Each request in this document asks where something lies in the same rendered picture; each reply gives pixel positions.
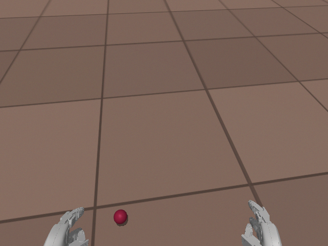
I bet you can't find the ball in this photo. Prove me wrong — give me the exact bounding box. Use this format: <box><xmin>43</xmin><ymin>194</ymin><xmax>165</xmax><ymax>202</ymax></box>
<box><xmin>114</xmin><ymin>210</ymin><xmax>127</xmax><ymax>224</ymax></box>

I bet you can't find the left robot hand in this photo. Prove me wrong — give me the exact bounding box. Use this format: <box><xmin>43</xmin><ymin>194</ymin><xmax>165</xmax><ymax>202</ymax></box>
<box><xmin>44</xmin><ymin>207</ymin><xmax>89</xmax><ymax>246</ymax></box>

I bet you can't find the right robot hand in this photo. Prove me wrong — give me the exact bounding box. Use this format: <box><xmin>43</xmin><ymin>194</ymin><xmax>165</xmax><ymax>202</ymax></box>
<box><xmin>241</xmin><ymin>200</ymin><xmax>282</xmax><ymax>246</ymax></box>

